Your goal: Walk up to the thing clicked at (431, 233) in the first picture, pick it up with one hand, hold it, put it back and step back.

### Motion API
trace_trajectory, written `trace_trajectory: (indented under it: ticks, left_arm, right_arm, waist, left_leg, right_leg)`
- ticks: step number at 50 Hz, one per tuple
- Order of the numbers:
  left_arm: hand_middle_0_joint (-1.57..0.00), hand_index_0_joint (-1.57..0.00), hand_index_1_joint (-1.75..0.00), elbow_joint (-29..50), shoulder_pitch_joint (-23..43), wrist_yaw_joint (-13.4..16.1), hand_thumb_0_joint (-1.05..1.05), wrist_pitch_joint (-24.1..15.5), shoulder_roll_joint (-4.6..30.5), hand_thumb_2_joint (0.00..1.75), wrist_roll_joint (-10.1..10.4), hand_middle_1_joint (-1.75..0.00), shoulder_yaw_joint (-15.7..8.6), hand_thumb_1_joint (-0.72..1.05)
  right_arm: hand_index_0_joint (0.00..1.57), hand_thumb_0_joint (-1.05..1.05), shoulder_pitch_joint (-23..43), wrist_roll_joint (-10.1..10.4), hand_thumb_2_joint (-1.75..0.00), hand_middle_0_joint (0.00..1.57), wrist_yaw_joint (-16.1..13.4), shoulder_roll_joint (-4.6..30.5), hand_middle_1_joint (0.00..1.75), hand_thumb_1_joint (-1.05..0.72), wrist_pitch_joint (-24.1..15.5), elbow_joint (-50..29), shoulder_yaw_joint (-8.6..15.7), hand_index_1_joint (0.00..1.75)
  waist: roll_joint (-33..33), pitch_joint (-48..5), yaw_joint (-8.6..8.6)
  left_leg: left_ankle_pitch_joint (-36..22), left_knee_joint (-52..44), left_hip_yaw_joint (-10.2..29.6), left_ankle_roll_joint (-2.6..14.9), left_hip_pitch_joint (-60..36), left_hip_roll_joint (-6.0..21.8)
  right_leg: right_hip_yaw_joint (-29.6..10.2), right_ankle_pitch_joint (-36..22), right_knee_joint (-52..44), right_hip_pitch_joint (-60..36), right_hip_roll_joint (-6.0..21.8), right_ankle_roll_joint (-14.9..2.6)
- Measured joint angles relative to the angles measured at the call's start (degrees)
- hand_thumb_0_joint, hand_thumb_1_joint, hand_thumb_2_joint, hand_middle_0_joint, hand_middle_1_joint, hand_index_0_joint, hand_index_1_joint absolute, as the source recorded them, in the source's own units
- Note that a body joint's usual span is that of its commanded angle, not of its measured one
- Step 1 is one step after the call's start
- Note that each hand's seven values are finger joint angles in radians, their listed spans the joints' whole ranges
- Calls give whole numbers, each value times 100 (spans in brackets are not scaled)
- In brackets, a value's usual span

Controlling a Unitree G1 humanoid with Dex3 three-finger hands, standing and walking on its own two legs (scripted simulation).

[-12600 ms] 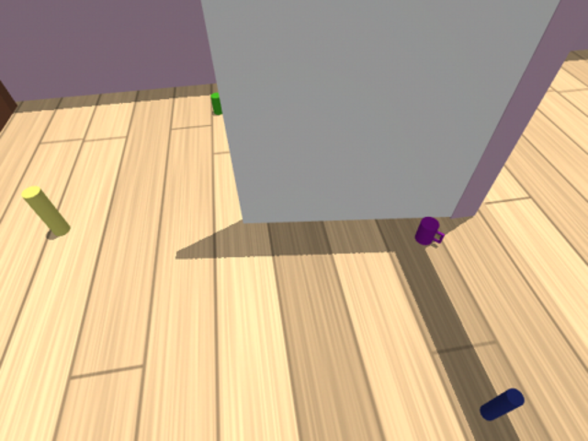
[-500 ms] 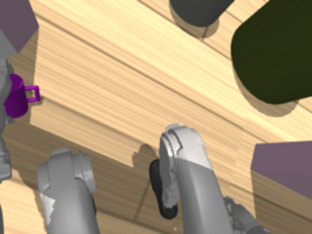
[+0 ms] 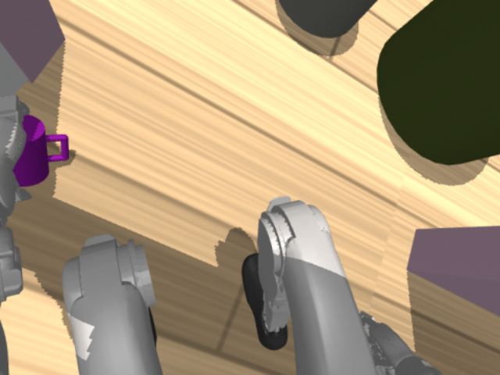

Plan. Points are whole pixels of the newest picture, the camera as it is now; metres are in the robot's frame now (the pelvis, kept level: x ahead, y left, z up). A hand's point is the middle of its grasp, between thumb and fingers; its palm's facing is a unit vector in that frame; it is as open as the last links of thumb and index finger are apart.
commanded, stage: rest palm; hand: left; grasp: from above
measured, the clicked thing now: (32, 150) +0.48 +0.29 -0.25
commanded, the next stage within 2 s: close in 0.98 s
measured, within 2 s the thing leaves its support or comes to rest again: neither
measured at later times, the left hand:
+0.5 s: hand (6, 167) +0.44 +0.31 -0.19, palm faces -0.42 -0.12 -0.90, open 14.0 cm
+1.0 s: hand (7, 165) +0.44 +0.30 -0.19, palm faces -0.41 -0.12 -0.90, open 13.0 cm
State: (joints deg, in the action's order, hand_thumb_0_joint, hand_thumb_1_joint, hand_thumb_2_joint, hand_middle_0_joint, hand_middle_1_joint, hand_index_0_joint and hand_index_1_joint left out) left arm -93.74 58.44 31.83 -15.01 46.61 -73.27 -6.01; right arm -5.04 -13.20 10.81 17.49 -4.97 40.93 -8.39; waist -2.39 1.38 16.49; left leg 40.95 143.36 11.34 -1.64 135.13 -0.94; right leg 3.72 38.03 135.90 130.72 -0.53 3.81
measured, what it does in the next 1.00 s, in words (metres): stands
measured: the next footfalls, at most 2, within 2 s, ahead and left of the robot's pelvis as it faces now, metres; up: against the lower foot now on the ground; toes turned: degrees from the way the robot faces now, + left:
none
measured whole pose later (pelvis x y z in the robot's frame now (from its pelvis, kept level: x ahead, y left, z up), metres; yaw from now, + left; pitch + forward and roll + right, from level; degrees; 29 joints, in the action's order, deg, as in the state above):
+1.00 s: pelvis +0.00 +0.00 +0.00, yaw +1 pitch +32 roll -10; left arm -92.2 58.5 31.0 -14.1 44.6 -72.7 -3.9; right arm -4.7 -13.7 10.8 17.6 -5.8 42.4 -7.4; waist -2.0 1.1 15.4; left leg 40.4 143.1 10.9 -1.6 135.1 -1.7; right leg 3.4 38.3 136.1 130.3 0.0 3.7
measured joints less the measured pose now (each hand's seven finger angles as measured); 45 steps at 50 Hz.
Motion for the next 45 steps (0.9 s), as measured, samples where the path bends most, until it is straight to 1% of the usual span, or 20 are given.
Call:
trace_trajectory:
  ticks: [5,13,22,24,29,45]
  left_arm:
    - [-8,0,-98,54,-23,31,0,9,-44,98,-29,-106,36,-47]
    - [-8,0,-100,64,-18,39,0,42,-112,100,-17,-109,135,-47]
    - [-8,0,-102,143,-5,-48,0,119,-185,102,9,-113,220,-45]
    - [-8,0,-103,158,-10,-86,0,128,-192,102,2,-114,223,-44]
    - [-9,0,-105,96,5,-75,0,108,-186,104,42,-116,223,-43]
    - [-11,0,-116,149,23,-83,0,94,-182,110,43,-128,220,-37]
  right_arm:
    - [20,0,67,-26,-90,20,4,20,30,-91,-22,-4,37,30]
    - [20,0,141,-53,-90,20,-10,9,30,-91,-25,52,60,30]
    - [20,0,92,-45,-90,20,8,-41,30,-92,-76,95,96,30]
    - [20,0,76,-38,-90,20,11,-41,30,-92,-73,97,87,30]
    - [20,0,47,-34,-90,20,9,-39,30,-92,-67,117,66,30]
    - [20,0,16,-46,-90,20,7,-3,30,-92,-88,152,99,30]
  waist:
    - [-24,-7,-33]
    - [-24,-51,-77]
    - [-18,-66,-104]
    - [0,-67,-107]
    - [26,-78,-101]
    - [28,-26,-104]
  left_leg:
    - [-5,-2,1,-11,-16,-16]
    - [-23,-4,-10,2,-2,-38]
    - [-40,-7,-51,17,7,-50]
    - [-41,-6,-47,20,7,-56]
    - [-48,-12,-49,25,23,-57]
    - [-40,-16,-46,6,3,-64]
  right_leg:
    - [1,9,7,-21,14,-12]
    - [-7,16,8,-29,30,2]
    - [-37,26,20,-31,42,-30]
    - [-34,30,19,-38,46,-19]
    - [-36,25,13,-24,46,-8]
    - [-38,31,20,-32,46,4]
